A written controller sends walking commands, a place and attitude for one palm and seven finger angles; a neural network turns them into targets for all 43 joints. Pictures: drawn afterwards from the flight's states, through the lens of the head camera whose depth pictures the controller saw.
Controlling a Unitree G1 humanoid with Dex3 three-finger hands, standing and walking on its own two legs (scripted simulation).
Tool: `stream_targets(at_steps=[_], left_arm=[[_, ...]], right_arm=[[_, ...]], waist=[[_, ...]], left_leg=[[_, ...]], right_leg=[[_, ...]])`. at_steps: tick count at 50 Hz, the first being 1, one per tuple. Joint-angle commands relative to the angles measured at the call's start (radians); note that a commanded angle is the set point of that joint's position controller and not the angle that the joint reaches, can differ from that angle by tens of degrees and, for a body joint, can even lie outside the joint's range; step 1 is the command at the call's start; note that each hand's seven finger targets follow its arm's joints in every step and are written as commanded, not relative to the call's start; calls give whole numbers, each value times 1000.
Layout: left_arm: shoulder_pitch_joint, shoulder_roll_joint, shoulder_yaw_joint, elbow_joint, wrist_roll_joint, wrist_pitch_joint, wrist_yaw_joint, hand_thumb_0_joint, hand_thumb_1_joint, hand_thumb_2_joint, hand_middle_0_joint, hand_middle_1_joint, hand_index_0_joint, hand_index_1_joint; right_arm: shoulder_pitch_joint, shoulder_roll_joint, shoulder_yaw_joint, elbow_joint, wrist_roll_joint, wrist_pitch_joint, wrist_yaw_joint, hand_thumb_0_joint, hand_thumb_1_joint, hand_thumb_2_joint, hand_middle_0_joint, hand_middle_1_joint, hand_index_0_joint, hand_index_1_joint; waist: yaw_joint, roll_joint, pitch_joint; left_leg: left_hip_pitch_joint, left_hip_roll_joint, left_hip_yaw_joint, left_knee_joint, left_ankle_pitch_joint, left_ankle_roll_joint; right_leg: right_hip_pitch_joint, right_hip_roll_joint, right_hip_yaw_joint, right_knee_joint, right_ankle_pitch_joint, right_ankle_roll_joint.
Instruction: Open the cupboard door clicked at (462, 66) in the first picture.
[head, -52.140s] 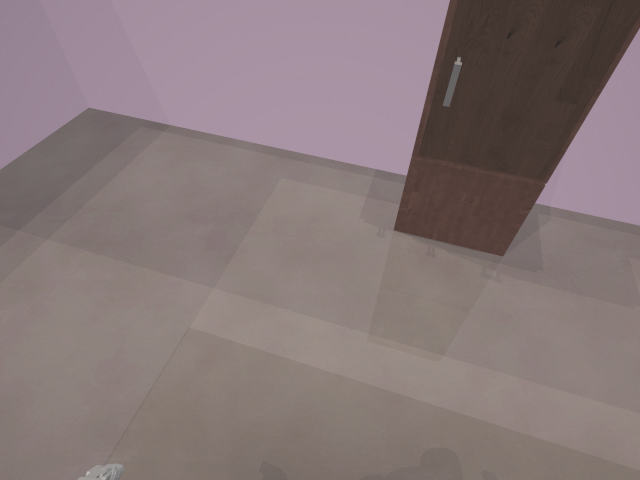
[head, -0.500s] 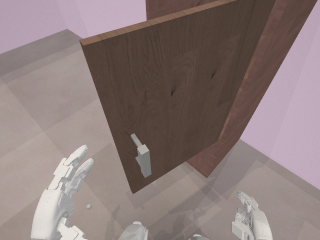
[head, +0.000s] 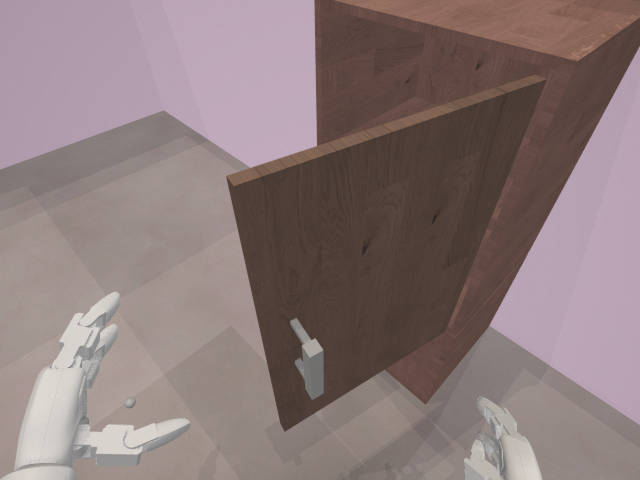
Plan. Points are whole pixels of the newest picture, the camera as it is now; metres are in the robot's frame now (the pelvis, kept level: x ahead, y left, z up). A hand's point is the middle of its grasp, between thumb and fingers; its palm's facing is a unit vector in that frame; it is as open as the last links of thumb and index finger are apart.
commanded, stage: draw the hand back to the body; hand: left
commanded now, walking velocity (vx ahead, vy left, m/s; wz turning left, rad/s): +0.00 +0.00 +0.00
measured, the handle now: (306, 359) +0.29 +0.06 -0.02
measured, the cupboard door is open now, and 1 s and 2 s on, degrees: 77 77 77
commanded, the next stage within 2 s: step back with the hand held close in 0.78 s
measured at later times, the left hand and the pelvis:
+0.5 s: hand (59, 301) +0.21 +0.26 +0.20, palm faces +0.47 -0.79 -0.39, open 8.2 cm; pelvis +0.02 -0.01 +0.03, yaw -1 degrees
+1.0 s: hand (77, 306) +0.21 +0.24 +0.20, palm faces +0.45 -0.79 -0.41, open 7.4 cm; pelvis +0.01 -0.02 +0.03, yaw -1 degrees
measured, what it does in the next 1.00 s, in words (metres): stands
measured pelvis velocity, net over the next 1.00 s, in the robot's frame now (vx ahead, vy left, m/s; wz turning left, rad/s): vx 0.01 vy -0.02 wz -0.02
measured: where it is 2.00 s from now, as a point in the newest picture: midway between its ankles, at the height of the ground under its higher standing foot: outside the picture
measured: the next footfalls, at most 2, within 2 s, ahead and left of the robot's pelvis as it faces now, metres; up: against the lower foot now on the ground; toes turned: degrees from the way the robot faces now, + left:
none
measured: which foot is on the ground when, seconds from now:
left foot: down 0.00-1.00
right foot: down 0.00-1.00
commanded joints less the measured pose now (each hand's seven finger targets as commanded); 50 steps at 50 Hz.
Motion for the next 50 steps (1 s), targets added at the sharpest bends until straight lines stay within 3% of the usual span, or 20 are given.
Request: stream_targets(at_steps=[1,9,13,17,20,23,29,33,36,41,43,45,46,47,50], left_arm=[[-92,125,120,-229,14,-75,24,0,235,615,-176,-300,-176,-300],[-144,160,219,-205,4,-85,17,0,515,735,-186,-300,-186,-300],[-184,196,284,-204,-4,-93,15,0,655,795,-191,-300,-191,-300],[-243,211,324,-224,-7,-106,16,0,795,855,-196,-300,-196,-300],[-274,230,361,-210,-13,-113,16,0,900,900,-200,-300,-200,-300],[-211,153,304,-118,-19,-106,-2,0,900,900,-200,-300,-200,-300],[-249,213,340,-196,-15,-120,0,0,900,900,-200,-300,-200,-300],[-262,229,352,-202,-12,-125,4,0,900,900,-200,-300,-200,-300],[-264,209,339,-188,-14,-128,3,0,900,900,-200,-300,-200,-300],[-259,196,330,-161,-15,-131,-1,0,900,900,-200,-300,-200,-300],[-263,200,329,-150,-14,-131,-2,0,900,900,-200,-300,-200,-300],[-340,214,332,-162,-13,-134,1,0,900,900,-200,-300,-200,-300],[-440,319,443,-184,-5,-177,5,0,900,900,-200,-300,-200,-300],[-332,260,400,-88,-3,-181,-5,0,900,900,-200,-300,-200,-300],[-235,213,355,-94,3,-196,-14,0,900,900,-200,-300,-200,-300]], right_arm=[[-127,-106,-36,-142,-11,-80,-7,0,-900,-900,200,300,200,300],[-161,-105,-39,-85,-16,-103,12,0,-900,-900,200,300,200,300],[-173,-112,-47,-61,-20,-105,18,0,-900,-900,200,300,200,300],[-176,-111,-52,-43,-22,-109,25,0,-900,-900,200,300,200,300],[-186,-114,-58,-30,-24,-108,27,0,-900,-900,200,300,200,300],[-189,-117,-66,-20,-23,-98,37,0,-900,-900,200,300,200,300],[-208,-117,-71,-24,-28,-93,34,0,-900,-900,200,300,200,300],[-212,-113,-71,-13,-27,-102,26,0,-900,-900,200,300,200,300],[-213,-108,-71,-9,-26,-107,27,0,-900,-900,200,300,200,300],[-215,-111,-76,-2,-28,-106,28,0,-900,-900,200,300,200,300],[-220,-113,-77,3,-28,-108,27,0,-900,-900,200,300,200,300],[-221,-115,-75,6,-28,-108,26,0,-900,-900,200,300,200,300],[-201,-133,-76,-18,-24,-86,29,0,-900,-900,200,300,200,300],[-204,-123,-79,5,-30,-69,29,0,-900,-900,200,300,200,300],[-204,-132,-90,-12,-32,-37,35,0,-900,-900,200,300,200,300]], waist=[[-7,25,0],[8,10,43],[17,0,29],[17,45,25],[20,32,22],[17,-32,60],[24,1,18],[24,8,35],[19,25,60],[18,-29,62],[20,-6,73],[13,-4,72],[-32,-56,155],[-38,-101,133],[-40,-52,63]], left_leg=[[182,12,-34,-233,144,6],[271,20,-23,-321,281,-6],[308,20,-9,-346,326,-5],[344,19,-1,-367,368,-8],[363,17,12,-373,384,-5],[364,19,17,-383,397,-2],[389,8,34,-391,375,6],[401,5,41,-386,365,7],[406,5,42,-393,338,5],[411,5,44,-399,338,9],[415,6,46,-400,326,9],[418,4,44,-405,313,9],[361,18,29,-365,261,23],[371,12,25,-335,265,23],[384,28,25,-359,379,14]], right_leg=[[3,4,-22,-191,167,-35],[122,6,-24,-267,277,-34],[175,10,-20,-303,325,-35],[198,7,-17,-322,357,-34],[215,7,-13,-339,387,-33],[218,8,-18,-356,400,-28],[249,3,-5,-373,417,-26],[245,4,0,-393,418,-27],[227,5,4,-404,390,-24],[232,6,3,-411,392,-19],[227,6,8,-422,378,-21],[222,6,11,-426,362,-19],[124,-41,104,-493,417,-15],[124,-65,113,-498,460,-18],[175,-65,76,-438,558,-13]])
